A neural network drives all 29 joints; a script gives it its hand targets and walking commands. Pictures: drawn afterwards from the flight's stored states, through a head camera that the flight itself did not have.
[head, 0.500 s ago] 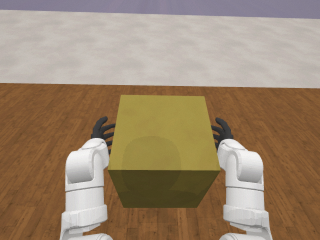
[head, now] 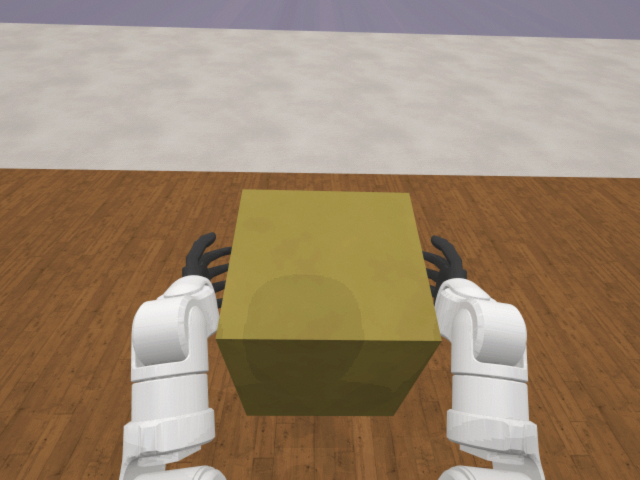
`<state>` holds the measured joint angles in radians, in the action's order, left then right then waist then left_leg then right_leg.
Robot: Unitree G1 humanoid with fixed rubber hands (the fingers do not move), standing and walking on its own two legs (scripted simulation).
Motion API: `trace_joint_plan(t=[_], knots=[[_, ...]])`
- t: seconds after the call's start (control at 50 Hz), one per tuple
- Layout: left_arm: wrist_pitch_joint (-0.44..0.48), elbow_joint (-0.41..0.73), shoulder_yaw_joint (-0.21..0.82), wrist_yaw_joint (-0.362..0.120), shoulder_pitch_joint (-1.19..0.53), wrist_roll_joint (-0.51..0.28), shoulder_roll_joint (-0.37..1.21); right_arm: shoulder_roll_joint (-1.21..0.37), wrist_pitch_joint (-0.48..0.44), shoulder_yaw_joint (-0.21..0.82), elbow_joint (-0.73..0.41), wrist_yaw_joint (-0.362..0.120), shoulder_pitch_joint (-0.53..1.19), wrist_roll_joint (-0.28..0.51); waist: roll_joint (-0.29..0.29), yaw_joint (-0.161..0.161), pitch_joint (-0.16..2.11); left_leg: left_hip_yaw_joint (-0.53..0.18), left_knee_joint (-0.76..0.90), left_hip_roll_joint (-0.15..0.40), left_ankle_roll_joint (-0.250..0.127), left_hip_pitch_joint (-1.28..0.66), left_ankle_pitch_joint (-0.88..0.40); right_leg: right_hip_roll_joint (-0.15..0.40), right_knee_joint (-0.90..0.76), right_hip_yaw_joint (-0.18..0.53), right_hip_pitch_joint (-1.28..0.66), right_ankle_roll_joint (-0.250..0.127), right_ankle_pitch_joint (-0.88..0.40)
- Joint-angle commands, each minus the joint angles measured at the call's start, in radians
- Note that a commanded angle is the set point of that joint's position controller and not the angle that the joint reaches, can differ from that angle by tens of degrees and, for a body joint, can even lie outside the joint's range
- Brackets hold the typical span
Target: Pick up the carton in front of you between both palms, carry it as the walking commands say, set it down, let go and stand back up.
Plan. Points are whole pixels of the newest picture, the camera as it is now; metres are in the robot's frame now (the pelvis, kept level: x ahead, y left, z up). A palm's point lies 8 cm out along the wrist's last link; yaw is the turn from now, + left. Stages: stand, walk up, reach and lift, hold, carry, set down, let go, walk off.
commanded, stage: carry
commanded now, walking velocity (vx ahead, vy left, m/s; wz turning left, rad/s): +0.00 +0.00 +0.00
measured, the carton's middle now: (323, 310) +0.34 +0.00 +0.06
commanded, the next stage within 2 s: none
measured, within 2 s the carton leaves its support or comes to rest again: neither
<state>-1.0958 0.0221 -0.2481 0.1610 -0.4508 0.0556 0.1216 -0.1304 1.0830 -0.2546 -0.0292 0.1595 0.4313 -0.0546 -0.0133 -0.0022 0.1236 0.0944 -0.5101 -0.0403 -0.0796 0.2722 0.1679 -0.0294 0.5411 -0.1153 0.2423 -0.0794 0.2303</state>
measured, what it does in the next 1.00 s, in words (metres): stands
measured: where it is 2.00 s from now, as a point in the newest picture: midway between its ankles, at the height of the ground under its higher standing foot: outside the picture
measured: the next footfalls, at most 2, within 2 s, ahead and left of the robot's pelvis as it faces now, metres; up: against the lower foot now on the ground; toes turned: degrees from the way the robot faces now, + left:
none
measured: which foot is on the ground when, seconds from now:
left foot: down 0.00-1.00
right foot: down 0.00-1.00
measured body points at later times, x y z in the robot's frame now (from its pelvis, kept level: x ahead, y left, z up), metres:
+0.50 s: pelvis +0.00 -0.01 +0.00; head -0.02 +0.00 +0.45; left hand +0.33 +0.15 +0.11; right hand +0.33 -0.16 +0.11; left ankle -0.01 +0.07 -0.73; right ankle -0.04 -0.07 -0.73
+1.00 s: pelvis +0.00 -0.01 +0.00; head -0.02 -0.01 +0.45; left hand +0.33 +0.14 +0.11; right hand +0.33 -0.16 +0.11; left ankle -0.01 +0.07 -0.73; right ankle -0.04 -0.07 -0.73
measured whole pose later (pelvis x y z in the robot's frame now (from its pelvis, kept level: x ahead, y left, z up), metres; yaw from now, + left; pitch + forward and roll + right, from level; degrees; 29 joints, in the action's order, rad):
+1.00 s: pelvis +0.00 -0.01 +0.00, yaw +0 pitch +2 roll +0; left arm -1.10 0.02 -0.25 0.16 -0.46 0.06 0.12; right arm -0.13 1.08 -0.25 -0.03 0.16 0.44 -0.06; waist -0.02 0.00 0.12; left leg 0.09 -0.51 -0.02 -0.06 0.27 0.17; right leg -0.05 0.53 -0.12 0.24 -0.10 0.22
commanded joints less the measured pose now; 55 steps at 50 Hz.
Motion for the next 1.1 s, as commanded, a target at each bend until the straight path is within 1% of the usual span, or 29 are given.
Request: trace_joint_plan(t=[0.0,0.02,0.04,0.1,0.14,0.2,0.24,0.28,0.3,0.36,0.44,0.46,0.5,0.52,0.6,0.62,0.64,0.68,0.7,0.74,0.76,0.82,0.86,0.88,0.9,0.92,0.98,1.04,1.08], knots=[[0.015,0.040,0.568,-0.020,-0.540,-0.160,0.722,-0.711,0.003,0.568,-0.017,-0.012,0.530,0.140,-0.013,0.006,0.254,-0.160,0.029,0.207,-0.025,-0.125,-0.377,0.190,-0.053,0.143,-0.058,-0.003,-0.358],[0.015,0.047,0.557,-0.022,-0.541,-0.157,0.729,-0.720,-0.001,0.578,-0.041,-0.013,0.556,0.143,-0.021,0.001,0.262,-0.159,0.011,0.206,-0.026,-0.121,-0.406,0.187,-0.045,0.136,-0.072,0.003,-0.381],[0.014,0.058,0.580,-0.026,-0.553,-0.167,0.745,-0.726,-0.006,0.584,-0.066,-0.016,0.564,0.150,0.029,0.004,0.276,-0.160,0.024,0.209,-0.024,-0.138,-0.386,0.190,-0.051,0.148,-0.061,-0.005,-0.327],[0.013,0.041,0.570,-0.028,-0.556,-0.156,0.732,-0.725,0.000,0.576,-0.031,-0.016,0.553,0.137,0.016,0.004,0.249,-0.162,0.045,0.192,-0.015,-0.112,-0.296,0.184,-0.077,0.149,-0.057,-0.004,-0.270],[0.014,0.054,0.575,-0.028,-0.549,-0.180,0.744,-0.737,-0.001,0.592,-0.050,-0.020,0.555,0.168,-0.005,-0.001,0.276,-0.153,0.036,0.187,-0.017,-0.115,-0.294,0.195,-0.059,0.147,-0.081,-0.006,-0.347],[0.018,0.044,0.580,-0.027,-0.572,-0.169,0.742,-0.736,-0.006,0.593,-0.053,-0.020,0.583,0.156,-0.025,-0.008,0.274,-0.139,-0.010,0.183,-0.016,-0.101,-0.407,0.196,-0.033,0.136,-0.104,-0.003,-0.508],[0.017,0.038,0.569,-0.024,-0.534,-0.164,0.734,-0.723,-0.003,0.579,-0.030,-0.017,0.550,0.155,-0.026,0.001,0.259,-0.139,-0.003,0.179,-0.012,-0.100,-0.357,0.216,-0.037,0.149,-0.096,0.002,-0.575],[0.017,0.066,0.583,-0.023,-0.553,-0.172,0.736,-0.728,-0.005,0.583,-0.053,-0.019,0.536,0.156,-0.017,0.009,0.293,-0.156,0.007,0.191,-0.010,-0.125,-0.331,0.208,-0.036,0.145,-0.110,-0.013,-0.500],[0.017,0.051,0.575,-0.024,-0.541,-0.159,0.739,-0.721,-0.003,0.596,-0.052,-0.017,0.568,0.157,0.005,-0.009,0.290,-0.154,0.008,0.199,-0.017,-0.128,-0.354,0.201,-0.039,0.147,-0.094,-0.009,-0.427],[0.015,0.062,0.593,-0.025,-0.567,-0.180,0.757,-0.731,-0.007,0.585,-0.057,-0.020,0.558,0.163,0.040,0.003,0.279,-0.168,0.025,0.211,-0.023,-0.138,-0.438,0.186,-0.025,0.135,-0.073,-0.006,-0.325],[0.021,0.076,0.597,-0.023,-0.572,-0.171,0.745,-0.742,-0.010,0.583,-0.044,-0.021,0.564,0.162,0.034,0.005,0.296,-0.154,-0.003,0.215,-0.031,-0.151,-0.555,0.178,-0.021,0.135,-0.085,0.002,-0.387],[0.022,0.077,0.596,-0.022,-0.571,-0.178,0.745,-0.717,-0.006,0.580,-0.031,-0.020,0.529,0.150,0.027,-0.008,0.289,-0.161,0.001,0.220,-0.035,-0.146,-0.551,0.177,-0.021,0.138,-0.087,0.001,-0.365],[0.019,0.060,0.581,-0.022,-0.555,-0.165,0.727,-0.720,-0.004,0.571,-0.032,-0.020,0.537,0.148,0.018,0.006,0.264,-0.161,0.040,0.204,-0.028,-0.136,-0.370,0.192,-0.046,0.148,-0.060,-0.004,-0.313],[0.015,0.055,0.577,-0.022,-0.540,-0.171,0.739,-0.714,-0.003,0.571,-0.037,-0.016,0.541,0.148,0.036,-0.003,0.276,-0.161,0.034,0.202,-0.029,-0.134,-0.336,0.186,-0.057,0.145,-0.079,-0.009,-0.284],[0.014,0.052,0.567,-0.024,-0.561,-0.163,0.734,-0.729,-0.003,0.577,-0.049,-0.015,0.564,0.150,-0.031,0.004,0.240,-0.154,0.033,0.186,-0.022,-0.090,-0.236,0.208,-0.080,0.164,-0.075,-0.005,-0.391],[0.014,0.050,0.566,-0.024,-0.555,-0.153,0.727,-0.719,0.000,0.578,-0.038,-0.015,0.557,0.142,-0.018,0.006,0.224,-0.156,0.038,0.191,-0.020,-0.101,-0.227,0.205,-0.091,0.169,-0.074,-0.010,-0.386],[0.013,0.008,0.550,-0.024,-0.542,-0.156,0.719,-0.698,0.000,0.578,-0.039,-0.013,0.568,0.140,-0.042,-0.005,0.198,-0.157,0.044,0.182,-0.014,-0.081,-0.222,0.211,-0.093,0.161,-0.066,0.005,-0.395],[0.011,0.012,0.550,-0.022,-0.533,-0.144,0.713,-0.707,0.001,0.579,-0.024,-0.015,0.553,0.144,-0.009,0.001,0.228,-0.154,0.044,0.185,-0.011,-0.092,-0.216,0.201,-0.090,0.152,-0.080,-0.003,-0.363],[0.016,0.041,0.561,-0.021,-0.561,-0.159,0.711,-0.719,0.004,0.578,-0.019,-0.017,0.552,0.154,-0.033,0.003,0.224,-0.150,0.035,0.186,-0.008,-0.090,-0.240,0.197,-0.082,0.155,-0.077,-0.006,-0.426],[0.014,0.039,0.565,-0.023,-0.558,-0.159,0.734,-0.725,-0.001,0.583,-0.042,-0.015,0.575,0.152,-0.009,-0.006,0.249,-0.137,0.031,0.178,-0.005,-0.092,-0.228,0.209,-0.084,0.159,-0.086,0.004,-0.461],[0.012,0.044,0.563,-0.021,-0.571,-0.164,0.735,-0.719,0.000,0.569,-0.031,-0.013,0.566,0.152,0.020,-0.005,0.244,-0.153,0.035,0.181,-0.004,-0.094,-0.264,0.202,-0.075,0.153,-0.109,-0.011,-0.434],[0.016,0.052,0.574,-0.024,-0.574,-0.170,0.748,-0.740,-0.005,0.578,-0.046,-0.021,0.572,0.162,0.031,-0.007,0.244,-0.156,0.055,0.189,-0.007,-0.103,-0.252,0.187,-0.092,0.154,-0.075,-0.010,-0.308],[0.012,0.053,0.579,-0.022,-0.576,-0.168,0.737,-0.723,0.001,0.570,-0.012,-0.021,0.541,0.155,0.053,-0.005,0.245,-0.151,0.042,0.191,-0.009,-0.111,-0.283,0.192,-0.078,0.160,-0.078,-0.006,-0.353],[0.011,0.047,0.583,-0.021,-0.561,-0.162,0.725,-0.728,0.000,0.576,-0.017,-0.021,0.530,0.147,0.000,-0.006,0.268,-0.154,0.030,0.199,-0.010,-0.114,-0.322,0.186,-0.071,0.146,-0.099,-0.004,-0.367],[0.013,0.058,0.582,-0.022,-0.556,-0.170,0.738,-0.717,0.001,0.574,-0.032,-0.022,0.543,0.158,0.014,-0.006,0.277,-0.152,0.033,0.198,-0.010,-0.111,-0.310,0.191,-0.065,0.146,-0.106,-0.006,-0.388],[0.016,0.066,0.573,-0.024,-0.554,-0.171,0.746,-0.723,0.000,0.590,-0.055,-0.021,0.571,0.162,-0.019,-0.001,0.274,-0.154,0.027,0.197,-0.012,-0.108,-0.307,0.188,-0.063,0.150,-0.104,0.000,-0.409],[0.013,0.044,0.582,-0.023,-0.552,-0.184,0.738,-0.718,-0.002,0.577,-0.039,-0.017,0.552,0.159,0.024,-0.003,0.278,-0.132,0.000,0.188,-0.009,-0.110,-0.365,0.206,-0.046,0.155,-0.114,-0.001,-0.562],[0.015,0.053,0.582,-0.025,-0.552,-0.177,0.743,-0.714,-0.002,0.576,-0.047,-0.016,0.552,0.155,-0.004,-0.001,0.283,-0.160,0.017,0.215,-0.020,-0.128,-0.449,0.175,-0.038,0.137,-0.098,-0.002,-0.398],[0.015,0.064,0.585,-0.024,-0.566,-0.177,0.735,-0.723,0.000,0.571,-0.020,-0.016,0.535,0.147,0.040,-0.005,0.289,-0.151,0.006,0.209,-0.019,-0.149,-0.413,0.184,-0.045,0.147,-0.086,0.002,-0.365]])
